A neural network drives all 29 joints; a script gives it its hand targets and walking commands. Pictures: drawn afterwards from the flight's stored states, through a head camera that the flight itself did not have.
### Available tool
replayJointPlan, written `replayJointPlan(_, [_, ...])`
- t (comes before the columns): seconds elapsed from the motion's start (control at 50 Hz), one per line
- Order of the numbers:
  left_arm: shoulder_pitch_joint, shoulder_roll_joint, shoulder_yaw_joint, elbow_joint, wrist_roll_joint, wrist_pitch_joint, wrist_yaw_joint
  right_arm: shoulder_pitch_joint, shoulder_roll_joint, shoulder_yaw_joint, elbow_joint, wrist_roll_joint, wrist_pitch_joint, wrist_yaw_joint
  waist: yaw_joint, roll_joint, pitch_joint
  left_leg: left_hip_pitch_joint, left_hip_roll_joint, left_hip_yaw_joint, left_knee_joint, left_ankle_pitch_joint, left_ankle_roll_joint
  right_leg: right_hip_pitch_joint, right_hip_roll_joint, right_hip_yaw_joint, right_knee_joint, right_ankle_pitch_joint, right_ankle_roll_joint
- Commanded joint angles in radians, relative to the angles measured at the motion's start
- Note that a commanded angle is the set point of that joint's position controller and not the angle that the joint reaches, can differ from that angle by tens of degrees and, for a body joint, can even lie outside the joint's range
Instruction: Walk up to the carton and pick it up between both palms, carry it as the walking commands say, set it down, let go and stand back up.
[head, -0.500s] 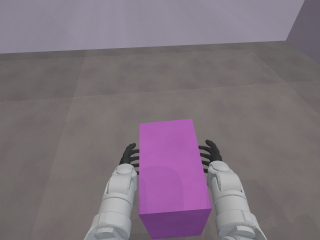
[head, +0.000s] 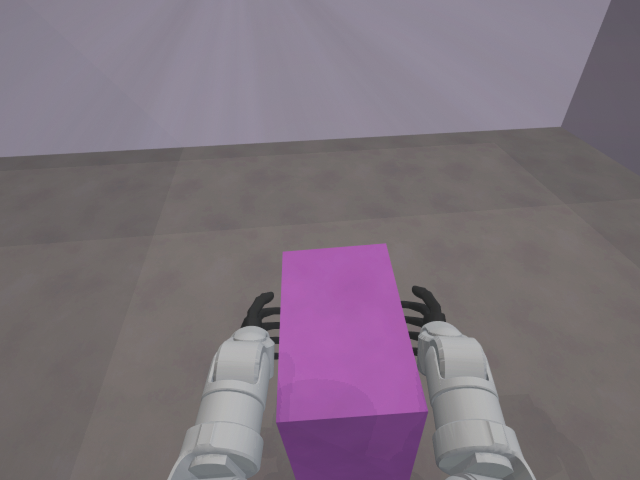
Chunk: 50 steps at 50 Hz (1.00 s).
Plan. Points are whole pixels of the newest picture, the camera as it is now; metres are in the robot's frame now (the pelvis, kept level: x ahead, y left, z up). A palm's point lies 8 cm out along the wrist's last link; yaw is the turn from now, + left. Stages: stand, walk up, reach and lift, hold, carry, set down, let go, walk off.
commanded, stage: reach and lift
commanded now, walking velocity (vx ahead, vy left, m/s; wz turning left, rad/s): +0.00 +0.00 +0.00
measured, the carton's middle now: (344, 371) +0.30 -0.01 -0.01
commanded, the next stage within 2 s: hold in 1.02 s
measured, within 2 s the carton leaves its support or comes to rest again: neither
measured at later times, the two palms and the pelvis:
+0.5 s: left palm (243, 346) +0.30 +0.12 +0.05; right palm (421, 338) +0.31 -0.11 +0.06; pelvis +0.00 +0.00 +0.00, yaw +0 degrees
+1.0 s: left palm (244, 352) +0.29 +0.12 +0.05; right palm (425, 343) +0.30 -0.12 +0.06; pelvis +0.00 +0.00 +0.00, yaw +0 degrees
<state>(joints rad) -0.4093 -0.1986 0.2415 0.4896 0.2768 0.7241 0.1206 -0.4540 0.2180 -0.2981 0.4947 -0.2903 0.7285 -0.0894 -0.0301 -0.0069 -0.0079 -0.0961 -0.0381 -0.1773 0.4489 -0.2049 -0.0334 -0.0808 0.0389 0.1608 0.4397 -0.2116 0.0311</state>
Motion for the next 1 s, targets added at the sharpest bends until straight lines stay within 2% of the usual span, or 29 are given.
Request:
replayJointPlan(0.0, [-0.653, -1.108, -0.473, -0.085, -0.265, -0.051, -0.27, -0.569, 1.092, 0.531, -0.094, 0.28, -0.034, 0.244, 0.025, 0.037, -0.281, 0.074, -0.071, 0.122, -0.066, 0.126, 0.009, 0.054, 0.053, -0.096, -0.061, 0.145, -0.015])
replayJointPlan(0.04, [-0.675, -1.058, -0.466, -0.117, -0.251, -0.048, -0.267, -0.503, 1.11, 0.489, 0.017, 0.24, -0.014, 0.248, 0.013, -0.015, -0.269, 0.056, -0.069, 0.121, -0.068, 0.109, 0.011, 0.059, 0.054, -0.093, -0.074, 0.137, -0.011])
replayJointPlan(0.08, [-0.672, -1.066, -0.462, -0.101, -0.26, -0.051, -0.275, -0.551, 1.089, 0.522, -0.042, 0.26, -0.027, 0.254, 0.027, -0.019, -0.26, 0.057, -0.067, 0.128, -0.07, 0.093, 0.011, 0.047, 0.056, -0.1, -0.068, 0.103, -0.002])
replayJointPlan(0.1, [-0.668, -1.062, -0.457, -0.103, -0.251, -0.058, -0.275, -0.635, 1.121, 0.554, -0.089, 0.309, -0.044, 0.255, 0.07, 0.031, -0.305, 0.033, -0.077, 0.132, -0.056, 0.103, 0.008, 0.08, 0.051, -0.096, -0.052, 0.129, 0.001])
replayJointPlan(0.14, [-0.653, -1.053, -0.418, -0.038, -0.236, -0.046, -0.274, -0.585, 1.093, 0.507, -0.008, 0.266, -0.027, 0.247, 0.047, -0.07, -0.248, 0.038, -0.061, 0.121, -0.074, 0.077, 0.018, 0.041, 0.053, -0.093, -0.074, 0.072, 0.002])
replayJointPlan(0.18, [-0.642, -1.078, -0.436, -0.036, -0.241, -0.038, -0.284, -0.549, 1.088, 0.478, 0.006, 0.253, -0.037, 0.246, 0.029, 0.014, -0.226, 0.059, -0.064, 0.122, -0.069, 0.03, 0.013, -0.013, 0.043, -0.09, -0.072, 0.014, -0.014])
replayJointPlan(0.22, [-0.741, -1.047, -0.434, -0.054, -0.251, -0.05, -0.277, -0.598, 1.098, 0.469, 0.041, 0.235, -0.043, 0.245, 0.021, -0.021, -0.237, 0.069, -0.054, 0.119, -0.066, 0.005, 0.008, -0.015, 0.053, -0.091, -0.065, -0.005, -0.012])
replayJointPlan(0.26, [-0.785, -1.048, -0.475, -0.112, -0.263, -0.06, -0.276, -0.593, 1.108, 0.468, 0.06, 0.25, -0.057, 0.249, 0.016, 0.037, -0.272, 0.043, -0.061, 0.128, -0.051, 0.0, 0.003, 0.01, 0.047, -0.084, -0.05, 0.007, -0.014])
replayJointPlan(0.32, [-0.742, -1.101, -0.515, -0.131, -0.277, -0.058, -0.269, -0.577, 1.091, 0.513, -0.043, 0.269, -0.068, 0.24, 0.004, 0.046, -0.34, 0.051, -0.07, 0.126, -0.041, 0.143, -0.004, 0.064, 0.062, -0.097, -0.032, 0.156, -0.013])
replayJointPlan(0.36, [-0.728, -1.083, -0.513, -0.123, -0.265, -0.056, -0.268, -0.622, 1.102, 0.523, -0.033, 0.268, -0.066, 0.24, 0.011, 0.043, -0.354, 0.048, -0.071, 0.119, -0.035, 0.07, -0.001, 0.042, 0.054, -0.088, -0.038, 0.076, -0.008])
replayJointPlan(0.38, [-0.719, -1.066, -0.493, -0.095, -0.266, -0.061, -0.268, -0.583, 1.081, 0.504, 0.0, 0.258, -0.061, 0.245, 0.003, -0.018, -0.296, 0.051, -0.055, 0.104, -0.054, 0.064, 0.006, 0.021, 0.056, -0.096, -0.045, 0.067, -0.007])
replayJointPlan(0.44, [-0.701, -1.067, -0.476, -0.105, -0.25, -0.044, -0.256, -0.539, 1.07, 0.449, 0.055, 0.26, -0.045, 0.255, 0.016, 0.085, -0.21, 0.047, -0.055, 0.108, -0.068, 0.025, -0.007, -0.02, 0.052, -0.096, -0.042, 0.021, -0.026])
replayJointPlan(0.5, [-0.702, -1.089, -0.473, -0.097, -0.263, -0.054, -0.26, -0.599, 1.076, 0.51, -0.025, 0.27, -0.06, 0.254, 0.029, -0.02, -0.318, 0.051, -0.055, 0.103, -0.053, 0.127, 0.01, 0.038, 0.062, -0.093, -0.039, 0.111, -0.019])
replayJointPlan(0.52, [-0.667, -1.112, -0.495, -0.089, -0.255, -0.047, -0.263, -0.66, 1.079, 0.562, -0.123, 0.295, -0.072, 0.255, 0.047, 0.03, -0.353, 0.081, -0.067, 0.12, -0.046, 0.146, 0.002, 0.039, 0.062, -0.095, -0.034, 0.126, -0.016])
replayJointPlan(0.54, [-0.672, -1.083, -0.506, -0.117, -0.271, -0.051, -0.256, -0.575, 1.073, 0.553, -0.061, 0.288, -0.052, 0.255, 0.034, -0.004, -0.326, 0.09, -0.066, 0.114, -0.046, 0.181, 0.005, 0.044, 0.061, -0.094, -0.044, 0.17, -0.007])
replayJointPlan(0.58, [-0.64, -1.069, -0.481, -0.11, -0.245, -0.043, -0.256, -0.501, 1.076, 0.513, 0.002, 0.268, -0.039, 0.254, 0.032, 0.05, -0.29, 0.072, -0.064, 0.109, -0.061, 0.176, -0.003, 0.035, 0.056, -0.096, -0.043, 0.166, -0.009])
replayJointPlan(0.6, [-0.622, -1.083, -0.476, -0.091, -0.254, -0.043, -0.257, -0.514, 1.082, 0.518, -0.017, 0.262, -0.042, 0.251, 0.017, -0.001, -0.301, 0.106, -0.063, 0.107, -0.059, 0.146, -0.001, 0.013, 0.057, -0.098, -0.056, 0.13, -0.008])
replayJointPlan(0.64, [-0.61, -1.098, -0.475, -0.068, -0.239, -0.031, -0.263, -0.52, 1.051, 0.504, -0.024, 0.265, -0.049, 0.257, 0.021, 0.069, -0.234, 0.051, -0.062, 0.113, -0.075, 0.085, -0.005, 0.017, 0.056, -0.1, -0.06, 0.074, -0.021])
replayJointPlan(0.66, [-0.613, -1.067, -0.459, -0.101, -0.246, -0.039, -0.263, -0.55, 1.078, 0.525, -0.042, 0.269, -0.038, 0.258, 0.031, -0.044, -0.254, 0.08, -0.057, 0.103, -0.072, 0.088, 0.014, 0.006, 0.058, -0.1, -0.061, 0.063, -0.006])
replayJointPlan(0.7, [-0.647, -1.127, -0.51, -0.14, -0.298, -0.054, -0.272, -0.587, 1.118, 0.593, -0.117, 0.311, -0.058, 0.26, 0.039, -0.049, -0.368, 0.116, -0.048, 0.1, -0.051, 0.174, 0.015, 0.028, 0.063, -0.091, -0.035, 0.146, -0.014])
replayJointPlan(0.74, [-0.56, -1.115, -0.514, -0.123, -0.275, -0.032, -0.271, -0.541, 1.083, 0.579, -0.133, 0.302, -0.05, 0.252, 0.036, -0.005, -0.305, 0.071, -0.065, 0.109, -0.055, 0.183, 0.004, 0.054, 0.063, -0.091, -0.039, 0.184, -0.01])
replayJointPlan(0.76, [-0.582, -1.125, -0.539, -0.155, -0.277, -0.032, -0.268, -0.507, 1.107, 0.564, -0.123, 0.313, -0.05, 0.251, 0.031, 0.081, -0.362, 0.094, -0.073, 0.107, -0.05, 0.213, -0.004, 0.071, 0.058, -0.081, -0.028, 0.212, -0.02])
replayJointPlan(0.8, [-0.568, -1.082, -0.506, -0.134, -0.248, -0.029, -0.261, -0.47, 1.1, 0.521, -0.035, 0.279, -0.032, 0.253, 0.014, 0.013, -0.281, 0.096, -0.055, 0.095, -0.059, 0.144, 0.007, -0.01, 0.054, -0.089, -0.047, 0.127, -0.01])
replayJointPlan(0.84, [-0.565, -1.069, -0.509, -0.16, -0.252, -0.019, -0.269, -0.419, 1.094, 0.501, -0.022, 0.263, -0.022, 0.259, 0.008, 0.053, -0.22, 0.046, -0.059, 0.097, -0.074, 0.114, 0.004, 0.012, 0.046, -0.087, -0.053, 0.122, -0.013])
replayJointPlan(0.86, [-0.583, -1.08, -0.48, -0.14, -0.276, -0.027, -0.271, -0.481, 1.11, 0.522, -0.053, 0.273, -0.02, 0.262, 0.021, -0.061, -0.232, 0.047, -0.056, 0.099, -0.073, 0.065, 0.021, 0.013, 0.053, -0.095, -0.061, 0.064, -0.005])
replayJointPlan(0.9, [-0.59, -1.093, -0.502, -0.177, -0.268, -0.035, -0.274, -0.502, 1.13, 0.552, -0.093, 0.301, -0.036, 0.265, 0.042, 0.027, -0.314, 0.066, -0.061, 0.106, -0.062, 0.122, 0.014, 0.046, 0.056, -0.089, -0.04, 0.124, -0.012])
replayJointPlan(0.92, [-0.608, -1.107, -0.544, -0.199, -0.294, -0.04, -0.278, -0.476, 1.126, 0.568, -0.11, 0.295, -0.041, 0.261, 0.01, 0.005, -0.326, 0.07, -0.069, 0.109, -0.054, 0.148, 0.018, 0.054, 0.055, -0.086, -0.038, 0.158, -0.012])
replayJointPlan(0.96, [-0.536, -1.119, -0.527, -0.151, -0.281, -0.02, -0.286, -0.473, 1.103, 0.561, -0.13, 0.297, -0.036, 0.254, 0.016, -0.003, -0.313, 0.084, -0.07, 0.11, -0.053, 0.174, 0.012, 0.061, 0.057, -0.089, -0.052, 0.178, -0.007])
replayJointPlan(0.98, [-0.574, -1.109, -0.516, -0.137, -0.268, -0.026, -0.286, -0.47, 1.124, 0.552, -0.101, 0.289, -0.04, 0.251, 0.015, 0.05, -0.297, 0.072, -0.074, 0.112, -0.057, 0.111, 0.01, 0.022, 0.048, -0.083, -0.05, 0.12, -0.013])
